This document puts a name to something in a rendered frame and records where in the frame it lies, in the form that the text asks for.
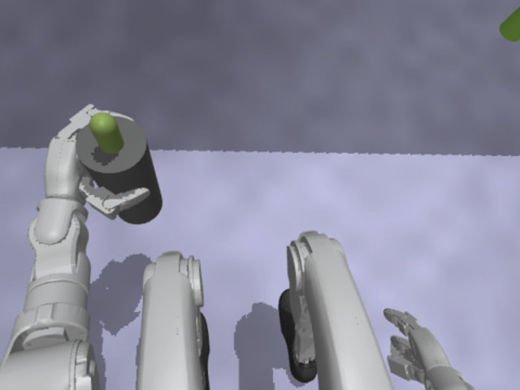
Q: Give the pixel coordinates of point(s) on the right robot hand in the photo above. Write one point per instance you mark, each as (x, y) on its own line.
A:
(411, 359)

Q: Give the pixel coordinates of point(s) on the right robot arm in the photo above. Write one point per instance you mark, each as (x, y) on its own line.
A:
(445, 378)

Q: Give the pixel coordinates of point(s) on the left robot arm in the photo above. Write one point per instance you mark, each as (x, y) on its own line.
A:
(48, 349)

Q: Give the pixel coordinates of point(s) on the right robot foot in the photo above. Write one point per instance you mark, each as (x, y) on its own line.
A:
(300, 371)

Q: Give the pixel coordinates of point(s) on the left robot hand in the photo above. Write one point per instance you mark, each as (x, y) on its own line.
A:
(66, 176)

